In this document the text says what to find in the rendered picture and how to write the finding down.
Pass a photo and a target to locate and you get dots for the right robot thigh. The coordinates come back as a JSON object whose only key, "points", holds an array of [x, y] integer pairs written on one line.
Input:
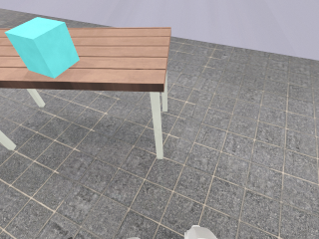
{"points": [[198, 232]]}

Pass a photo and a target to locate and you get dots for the carton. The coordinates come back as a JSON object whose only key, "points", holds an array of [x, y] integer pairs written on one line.
{"points": [[44, 45]]}

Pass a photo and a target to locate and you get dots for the table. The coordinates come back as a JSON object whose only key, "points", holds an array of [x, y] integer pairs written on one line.
{"points": [[117, 59]]}

